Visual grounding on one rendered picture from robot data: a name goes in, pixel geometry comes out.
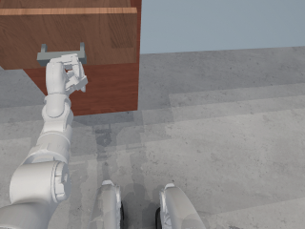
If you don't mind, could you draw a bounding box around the right robot shin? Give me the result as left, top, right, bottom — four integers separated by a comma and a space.
160, 183, 174, 229

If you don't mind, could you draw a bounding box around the cabinet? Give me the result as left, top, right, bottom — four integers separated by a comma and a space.
0, 0, 142, 116

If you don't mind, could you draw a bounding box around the left robot upper arm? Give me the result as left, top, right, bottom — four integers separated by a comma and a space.
0, 160, 71, 229

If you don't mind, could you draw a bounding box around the handle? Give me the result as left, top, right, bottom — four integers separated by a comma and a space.
36, 42, 87, 67

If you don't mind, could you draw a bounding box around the left robot thigh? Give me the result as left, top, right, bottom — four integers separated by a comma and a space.
87, 183, 121, 229

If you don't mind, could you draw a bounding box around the left robot forearm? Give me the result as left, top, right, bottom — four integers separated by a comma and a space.
10, 93, 73, 203

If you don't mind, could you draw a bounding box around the drawer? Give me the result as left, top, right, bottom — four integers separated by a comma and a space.
0, 0, 137, 71

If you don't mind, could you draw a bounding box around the robot left hand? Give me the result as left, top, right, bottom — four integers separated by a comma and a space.
46, 53, 89, 97

